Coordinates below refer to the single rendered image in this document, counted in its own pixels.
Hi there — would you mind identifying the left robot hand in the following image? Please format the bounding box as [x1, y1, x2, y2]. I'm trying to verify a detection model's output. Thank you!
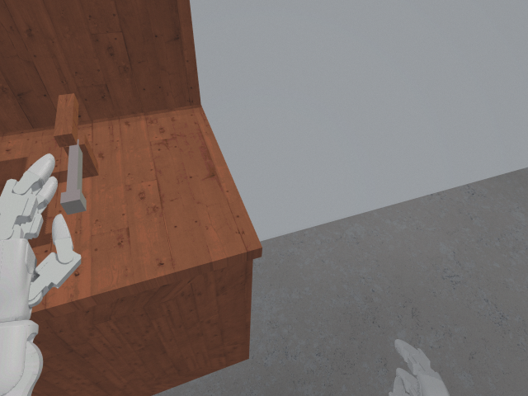
[0, 153, 81, 323]

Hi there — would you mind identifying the tap lever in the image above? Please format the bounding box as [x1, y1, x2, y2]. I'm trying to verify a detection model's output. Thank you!
[60, 139, 87, 215]

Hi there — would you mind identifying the right robot hand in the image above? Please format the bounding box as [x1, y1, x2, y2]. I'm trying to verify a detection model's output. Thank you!
[389, 339, 450, 396]

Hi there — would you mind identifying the counter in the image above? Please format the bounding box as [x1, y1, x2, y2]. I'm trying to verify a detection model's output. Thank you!
[0, 0, 262, 396]

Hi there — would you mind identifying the left robot forearm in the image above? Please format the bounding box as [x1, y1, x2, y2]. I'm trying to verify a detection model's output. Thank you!
[0, 320, 43, 396]

